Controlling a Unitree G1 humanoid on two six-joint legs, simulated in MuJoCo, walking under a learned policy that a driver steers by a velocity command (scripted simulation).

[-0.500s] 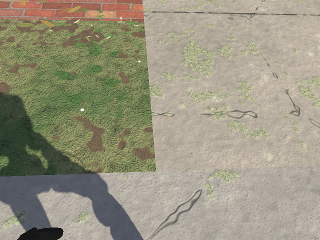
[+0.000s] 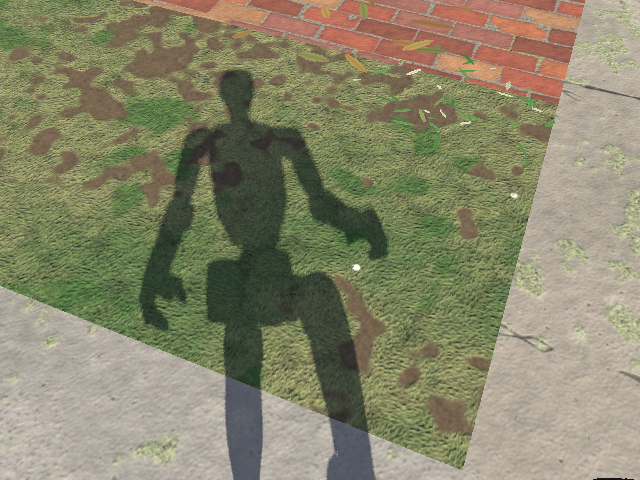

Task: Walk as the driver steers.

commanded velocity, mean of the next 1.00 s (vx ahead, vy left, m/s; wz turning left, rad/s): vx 0.50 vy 0.00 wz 0.60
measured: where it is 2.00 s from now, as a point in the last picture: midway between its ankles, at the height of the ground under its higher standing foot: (194, 296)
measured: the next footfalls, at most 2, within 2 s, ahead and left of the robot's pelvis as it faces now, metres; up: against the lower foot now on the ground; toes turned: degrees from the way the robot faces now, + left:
left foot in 0.14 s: +0.26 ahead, +0.14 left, +0.00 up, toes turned +8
right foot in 0.64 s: +0.58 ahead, +0.01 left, +0.00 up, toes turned +26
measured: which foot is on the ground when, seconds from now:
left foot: up 0.00-0.12, down 0.14-0.64, up 0.66-1.00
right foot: down 0.00-0.14, up 0.16-0.62, down 0.64-1.00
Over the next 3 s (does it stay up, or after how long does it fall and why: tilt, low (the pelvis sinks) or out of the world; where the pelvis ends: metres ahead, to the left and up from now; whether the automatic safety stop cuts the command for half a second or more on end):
stays up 0.91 0.73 -0.03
